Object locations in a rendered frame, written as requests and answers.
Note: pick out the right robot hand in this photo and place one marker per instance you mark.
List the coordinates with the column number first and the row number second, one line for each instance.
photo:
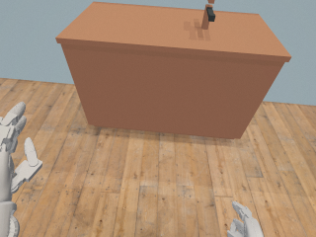
column 250, row 226

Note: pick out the tap lever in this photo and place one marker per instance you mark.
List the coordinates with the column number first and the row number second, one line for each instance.
column 210, row 14

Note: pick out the counter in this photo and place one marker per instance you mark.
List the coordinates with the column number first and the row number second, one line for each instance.
column 171, row 70

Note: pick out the left robot hand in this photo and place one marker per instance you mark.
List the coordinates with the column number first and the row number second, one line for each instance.
column 10, row 128

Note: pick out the robot left forearm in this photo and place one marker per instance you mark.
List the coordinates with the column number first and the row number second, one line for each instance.
column 9, row 224

